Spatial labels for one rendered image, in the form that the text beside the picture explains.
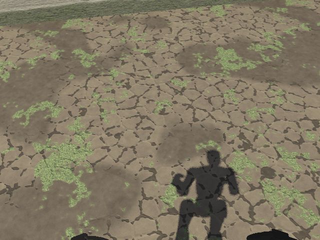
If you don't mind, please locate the robot right hand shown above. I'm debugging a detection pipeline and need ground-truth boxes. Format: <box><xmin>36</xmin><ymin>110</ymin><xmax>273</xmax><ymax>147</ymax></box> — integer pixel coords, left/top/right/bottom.
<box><xmin>246</xmin><ymin>229</ymin><xmax>297</xmax><ymax>240</ymax></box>

